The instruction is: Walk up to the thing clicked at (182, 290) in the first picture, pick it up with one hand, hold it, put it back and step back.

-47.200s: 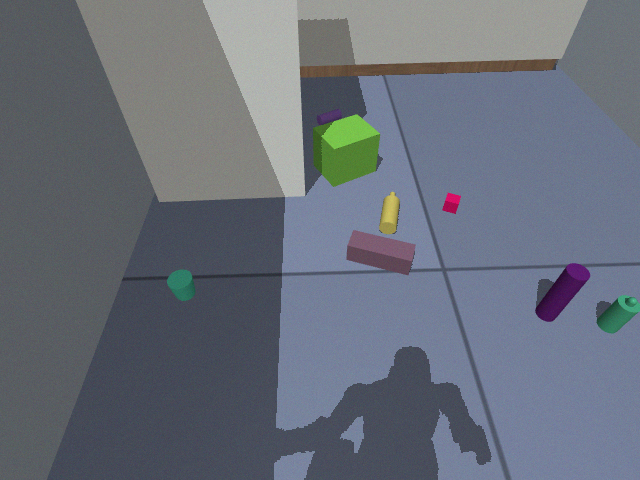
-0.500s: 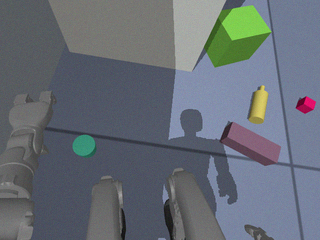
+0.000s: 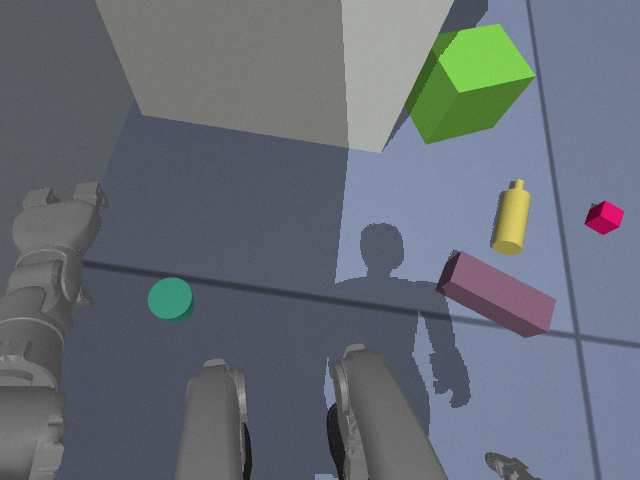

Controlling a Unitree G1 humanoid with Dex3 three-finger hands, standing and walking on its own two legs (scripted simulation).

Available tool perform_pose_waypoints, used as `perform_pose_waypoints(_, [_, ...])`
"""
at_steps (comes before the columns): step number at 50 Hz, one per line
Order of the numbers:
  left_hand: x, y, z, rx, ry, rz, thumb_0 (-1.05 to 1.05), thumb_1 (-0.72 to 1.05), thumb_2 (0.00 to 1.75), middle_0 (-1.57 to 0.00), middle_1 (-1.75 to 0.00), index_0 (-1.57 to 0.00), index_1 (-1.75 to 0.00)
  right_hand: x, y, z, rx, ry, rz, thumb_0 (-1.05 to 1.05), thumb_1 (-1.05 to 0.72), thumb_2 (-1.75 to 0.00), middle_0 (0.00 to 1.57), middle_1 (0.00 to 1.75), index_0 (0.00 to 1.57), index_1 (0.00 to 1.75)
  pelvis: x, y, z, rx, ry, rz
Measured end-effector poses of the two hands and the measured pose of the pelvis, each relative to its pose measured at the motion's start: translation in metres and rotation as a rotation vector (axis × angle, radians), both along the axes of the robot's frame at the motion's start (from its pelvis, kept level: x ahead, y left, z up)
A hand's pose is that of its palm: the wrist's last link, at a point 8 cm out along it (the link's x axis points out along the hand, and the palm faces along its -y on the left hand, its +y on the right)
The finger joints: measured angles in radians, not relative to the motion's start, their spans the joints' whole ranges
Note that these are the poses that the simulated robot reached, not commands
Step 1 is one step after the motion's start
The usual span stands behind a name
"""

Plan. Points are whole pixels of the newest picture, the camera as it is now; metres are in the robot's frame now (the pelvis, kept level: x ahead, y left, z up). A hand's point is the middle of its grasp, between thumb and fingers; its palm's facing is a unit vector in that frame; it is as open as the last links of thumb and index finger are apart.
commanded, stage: withdraw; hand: left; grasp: from above
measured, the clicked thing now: (174, 302) +0.46 +0.23 -0.48
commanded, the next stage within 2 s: home in 0.54 s
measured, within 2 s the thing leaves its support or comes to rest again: neither
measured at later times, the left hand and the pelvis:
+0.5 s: hand (77, 262) +0.42 +0.28 -0.11, palm faces -0.40 -0.03 -0.92, open 14.2 cm; pelvis +0.00 +0.00 +0.00, yaw +0 degrees
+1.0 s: hand (69, 274) +0.40 +0.28 -0.09, palm faces -0.43 -0.05 -0.90, open 14.1 cm; pelvis +0.01 +0.00 +0.03, yaw +1 degrees
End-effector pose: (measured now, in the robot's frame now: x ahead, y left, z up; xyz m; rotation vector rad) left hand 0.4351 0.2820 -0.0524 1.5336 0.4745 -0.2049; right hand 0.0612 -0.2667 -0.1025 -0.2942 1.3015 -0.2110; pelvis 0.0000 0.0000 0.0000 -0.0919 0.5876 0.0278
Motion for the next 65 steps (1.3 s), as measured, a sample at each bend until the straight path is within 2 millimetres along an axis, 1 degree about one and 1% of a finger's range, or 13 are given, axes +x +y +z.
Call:
perform_pose_waypoints(5, [0.0, -0.001, 0.0, -0.009, -0.013, -0.011, 0.0, -0.56, 0.98, -0.1, -1.0, -0.09, -1.02, -0.001, -0.002, 0.001, -0.005, 0.007, -0.005, 0.0, -0.9, -0.9, 0.2, 0.29, 0.2, 0.3, 0.001, 0.001, -0.001, -0.002, -0.002, 0.001])
perform_pose_waypoints(11, [-0.006, 0.0, -0.001, -0.001, 0.01, -0.008, 0.0, -0.56, 1.0, -0.1, -0.99, -0.08, -1.02, 0.0, -0.001, 0.003, 0.002, 0.012, -0.005, 0.0, -0.9, -0.9, 0.2, 0.29, 0.2, 0.3, 0.001, 0.001, 0.004, 0.001, -0.005, 0.0])
perform_pose_waypoints(17, [-0.006, -0.002, -0.004, -0.004, 0.0, -0.026, 0.0, -0.55, 0.99, -0.11, -0.99, -0.09, -1.01, -0.001, -0.001, 0.0, 0.001, 0.013, -0.001, 0.0, -0.9, -0.9, 0.2, 0.29, 0.2, 0.3, 0.0, 0.001, 0.001, 0.0, 0.0, 0.001])
perform_pose_waypoints(25, [-0.008, -0.002, 0.002, 0.003, -0.019, -0.019, 0.0, -0.54, 0.99, -0.11, -0.98, -0.09, -1.0, 0.001, -0.001, -0.001, 0.007, 0.009, -0.001, 0.0, -0.9, -0.9, 0.2, 0.29, 0.2, 0.3, 0.0, -0.001, 0.002, 0.004, -0.006, 0.001])
perform_pose_waypoints(39, [-0.016, -0.003, 0.015, -0.017, -0.007, 0.012, 0.0, -0.55, 1.0, -0.11, -0.98, -0.1, -1.01, 0.01, -0.002, 0.014, 0.008, -0.018, -0.003, 0.0, -0.9, -0.9, 0.2, 0.29, 0.2, 0.3, 0.006, -0.002, 0.017, 0.009, -0.019, 0.003])
perform_pose_waypoints(47, [-0.027, -0.004, 0.022, -0.011, 0.008, 0.007, 0.0, -0.55, 1.02, -0.11, -0.99, -0.09, -1.02, 0.019, 0.0, 0.025, 0.006, -0.033, -0.003, 0.0, -0.9, -0.9, 0.2, 0.29, 0.2, 0.3, 0.01, -0.001, 0.03, 0.012, -0.031, 0.005])
perform_pose_waypoints(60, [-0.031, -0.002, 0.028, -0.004, -0.011, -0.002, 0.0, -0.55, 1.03, -0.1, -0.99, -0.09, -1.02, 0.028, 0.001, 0.031, -0.001, -0.048, 0.011, 0.0, -0.9, -0.9, 0.2, 0.29, 0.2, 0.3, 0.011, 0.001, 0.035, 0.011, -0.038, 0.006])
perform_pose_waypoints(65, [-0.03, 0.0, 0.024, 0.001, 0.004, -0.007, 0.0, -0.55, 1.02, -0.1, -0.99, -0.09, -1.01, 0.027, 0.003, 0.031, -0.003, -0.05, 0.012, 0.0, -0.9, -0.9, 0.2, 0.29, 0.2, 0.3, 0.011, 0.002, 0.034, 0.01, -0.036, 0.006])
